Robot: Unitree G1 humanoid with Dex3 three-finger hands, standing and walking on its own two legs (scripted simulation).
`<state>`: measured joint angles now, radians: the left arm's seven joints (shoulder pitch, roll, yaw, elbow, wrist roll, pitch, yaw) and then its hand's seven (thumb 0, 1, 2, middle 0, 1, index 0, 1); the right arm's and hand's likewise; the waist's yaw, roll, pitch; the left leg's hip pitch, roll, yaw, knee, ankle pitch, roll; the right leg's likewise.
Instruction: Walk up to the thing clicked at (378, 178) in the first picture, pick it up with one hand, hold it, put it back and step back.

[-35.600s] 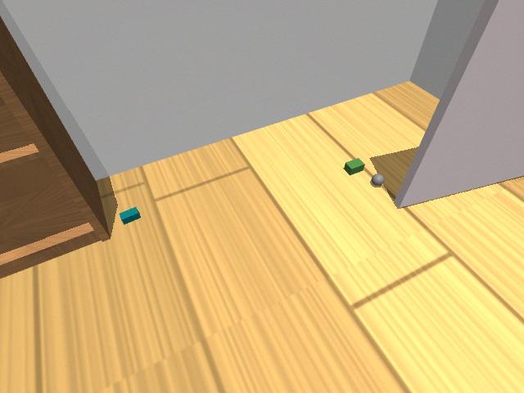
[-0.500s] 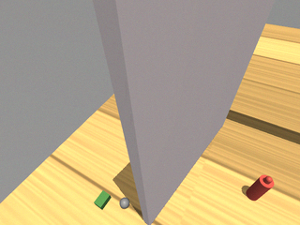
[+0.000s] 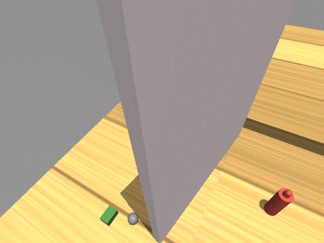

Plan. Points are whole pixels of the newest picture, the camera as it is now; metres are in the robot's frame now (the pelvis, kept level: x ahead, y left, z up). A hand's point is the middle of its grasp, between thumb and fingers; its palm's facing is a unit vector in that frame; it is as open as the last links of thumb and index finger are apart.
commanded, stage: stand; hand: left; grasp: from above
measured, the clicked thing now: (133, 218) +0.41 +0.22 -0.75
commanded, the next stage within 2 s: step back in 0.34 s
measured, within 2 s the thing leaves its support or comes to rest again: neither
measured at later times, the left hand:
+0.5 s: hand out of the picture +0.08 +0.27 -0.16, palm faces +0.00 -0.93 -0.37, open 7.3 cm
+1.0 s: hand out of the picture +0.02 +0.31 -0.18, palm faces -0.12 -0.92 -0.37, open 7.3 cm
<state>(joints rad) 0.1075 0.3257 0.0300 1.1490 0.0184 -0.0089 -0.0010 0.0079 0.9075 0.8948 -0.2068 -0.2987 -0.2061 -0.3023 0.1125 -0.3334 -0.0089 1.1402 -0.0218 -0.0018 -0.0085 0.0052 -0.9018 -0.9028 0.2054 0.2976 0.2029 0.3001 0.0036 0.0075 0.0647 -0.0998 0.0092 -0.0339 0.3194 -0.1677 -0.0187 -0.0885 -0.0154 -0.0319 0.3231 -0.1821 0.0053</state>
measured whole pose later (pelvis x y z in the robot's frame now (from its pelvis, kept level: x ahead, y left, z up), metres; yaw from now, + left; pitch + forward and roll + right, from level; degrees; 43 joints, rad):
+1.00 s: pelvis -0.11 +0.05 -0.02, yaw -5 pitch -2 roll +0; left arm 0.11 0.39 0.07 0.89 0.02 0.06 0.01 0.01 0.91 0.89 -0.21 -0.30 -0.21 -0.30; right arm 0.12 -0.34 -0.04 0.85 -0.03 0.02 -0.02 0.00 -0.90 -0.90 0.21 0.30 0.21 0.30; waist -0.02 -0.03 0.22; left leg -0.33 -0.02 0.08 0.61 -0.25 0.07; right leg -0.33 0.06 0.11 0.90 -0.50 0.02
